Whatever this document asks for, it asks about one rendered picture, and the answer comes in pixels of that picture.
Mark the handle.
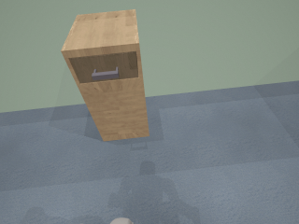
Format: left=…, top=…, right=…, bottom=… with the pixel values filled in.
left=92, top=66, right=120, bottom=80

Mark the cabinet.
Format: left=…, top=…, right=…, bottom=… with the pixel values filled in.
left=61, top=9, right=150, bottom=142

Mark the drawer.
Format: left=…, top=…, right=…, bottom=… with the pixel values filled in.
left=70, top=51, right=139, bottom=84

